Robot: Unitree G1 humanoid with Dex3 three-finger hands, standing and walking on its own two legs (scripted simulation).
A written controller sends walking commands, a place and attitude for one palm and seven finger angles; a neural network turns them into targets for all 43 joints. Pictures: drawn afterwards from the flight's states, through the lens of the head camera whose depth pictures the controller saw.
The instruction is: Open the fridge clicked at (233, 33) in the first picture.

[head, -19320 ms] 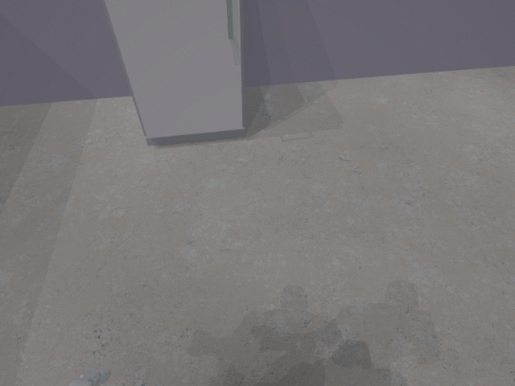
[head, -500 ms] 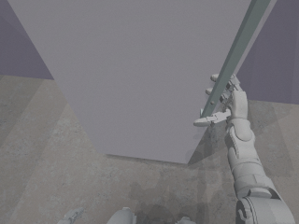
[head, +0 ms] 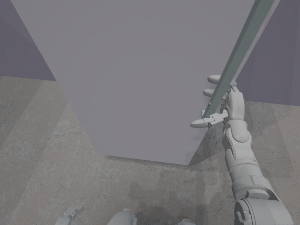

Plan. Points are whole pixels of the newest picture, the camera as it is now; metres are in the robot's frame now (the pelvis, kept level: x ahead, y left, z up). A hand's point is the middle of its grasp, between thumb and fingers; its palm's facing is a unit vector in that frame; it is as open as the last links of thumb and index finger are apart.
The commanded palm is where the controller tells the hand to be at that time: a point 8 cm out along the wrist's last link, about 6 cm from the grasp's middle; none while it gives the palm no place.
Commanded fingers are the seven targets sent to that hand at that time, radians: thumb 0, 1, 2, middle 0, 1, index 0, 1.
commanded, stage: slide the fingers in behind the handle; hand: right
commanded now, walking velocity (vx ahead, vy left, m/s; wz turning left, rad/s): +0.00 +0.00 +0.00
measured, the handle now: (224, 73) +0.48 -0.12 +0.15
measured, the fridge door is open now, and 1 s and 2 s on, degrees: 0 0 0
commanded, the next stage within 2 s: grip the handle and tug to test in 0.30 s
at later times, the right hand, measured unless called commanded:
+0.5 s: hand (211, 106) +0.42 -0.11 +0.08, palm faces -0.03 +1.00 -0.02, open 13.8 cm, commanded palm +0.40 -0.16 +0.08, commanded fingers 0.00 0.22 -0.42 0.33 1.24 0.33 1.24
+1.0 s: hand (211, 105) +0.42 -0.10 +0.09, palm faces -0.02 +1.00 -0.02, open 7.0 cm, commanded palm +0.40 -0.15 +0.08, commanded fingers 0.00 -0.90 -0.90 0.45 1.40 0.45 1.40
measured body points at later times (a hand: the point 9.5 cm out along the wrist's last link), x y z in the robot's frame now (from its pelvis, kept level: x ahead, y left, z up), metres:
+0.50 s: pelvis +0.00 +0.00 +0.00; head +0.06 +0.00 +0.45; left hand +0.08 +0.25 -0.11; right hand +0.42 -0.16 +0.08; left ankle +0.02 +0.12 -0.69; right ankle +0.01 -0.13 -0.69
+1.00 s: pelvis +0.00 +0.00 +0.00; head +0.06 +0.00 +0.45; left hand +0.09 +0.24 -0.12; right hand +0.42 -0.16 +0.09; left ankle +0.02 +0.12 -0.69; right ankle +0.01 -0.13 -0.69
